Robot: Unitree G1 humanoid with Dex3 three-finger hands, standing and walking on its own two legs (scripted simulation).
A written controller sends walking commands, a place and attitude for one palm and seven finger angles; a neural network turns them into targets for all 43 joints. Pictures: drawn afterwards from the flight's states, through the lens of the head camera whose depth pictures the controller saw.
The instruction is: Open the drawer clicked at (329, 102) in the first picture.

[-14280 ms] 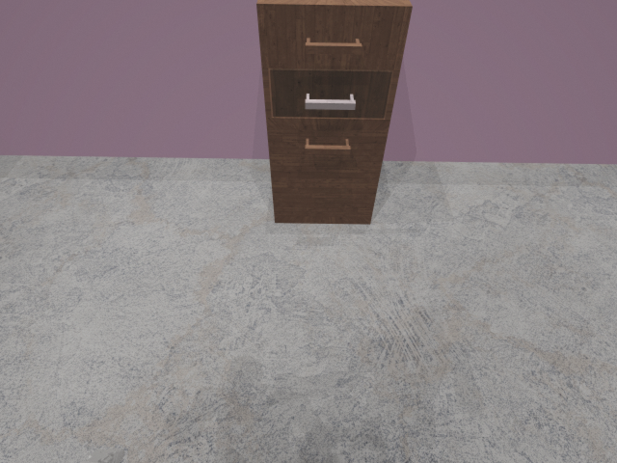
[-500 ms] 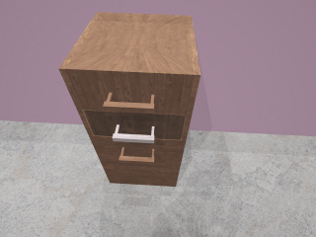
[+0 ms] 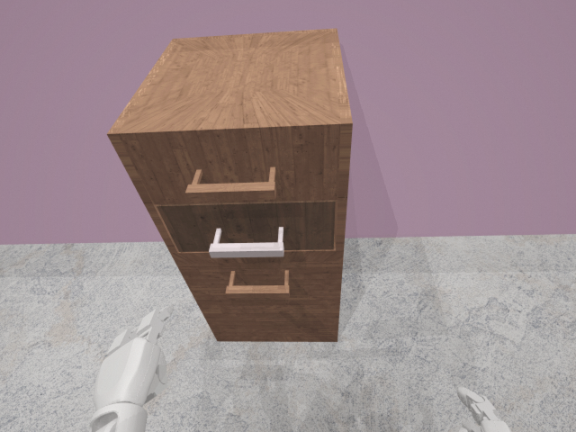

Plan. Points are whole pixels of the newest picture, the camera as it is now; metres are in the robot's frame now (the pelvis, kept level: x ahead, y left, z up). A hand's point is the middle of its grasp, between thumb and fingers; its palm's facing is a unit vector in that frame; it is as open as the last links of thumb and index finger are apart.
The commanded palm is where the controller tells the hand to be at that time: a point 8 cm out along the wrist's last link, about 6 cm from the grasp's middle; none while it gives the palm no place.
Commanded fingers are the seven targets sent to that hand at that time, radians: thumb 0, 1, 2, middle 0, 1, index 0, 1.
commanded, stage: raise the hand with hooked fingers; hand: left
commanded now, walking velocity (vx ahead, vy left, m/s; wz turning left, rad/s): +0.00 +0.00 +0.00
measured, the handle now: (248, 241) +0.54 +0.13 -0.13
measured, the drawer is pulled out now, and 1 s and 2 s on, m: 0.00 0.00 0.00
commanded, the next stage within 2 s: move the hooked fingers above the handle in 1.66 s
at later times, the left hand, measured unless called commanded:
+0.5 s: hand (153, 361) +0.22 +0.20 +0.00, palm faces +0.06 -0.09 -0.99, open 10.4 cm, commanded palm +0.19 +0.21 +0.05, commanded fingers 0.00 0.01 0.52 -0.26 -0.87 -0.26 -0.87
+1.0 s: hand (134, 301) +0.28 +0.23 +0.06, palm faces +0.08 -0.08 -0.99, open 13.2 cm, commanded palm +0.26 +0.24 +0.11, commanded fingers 0.00 -0.50 0.30 -0.30 -1.20 -0.30 -1.20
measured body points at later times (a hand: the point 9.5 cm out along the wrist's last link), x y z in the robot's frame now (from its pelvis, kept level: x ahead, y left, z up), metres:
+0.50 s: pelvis -0.01 -0.03 -0.02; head +0.02 -0.06 +0.43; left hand +0.21 +0.21 +0.05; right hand +0.22 -0.20 -0.11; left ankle -0.02 +0.10 -0.72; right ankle +0.02 -0.10 -0.72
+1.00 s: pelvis +0.01 +0.00 +0.01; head +0.03 -0.03 +0.45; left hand +0.27 +0.23 +0.11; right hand +0.22 -0.23 -0.10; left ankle -0.02 +0.10 -0.72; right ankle +0.02 -0.10 -0.72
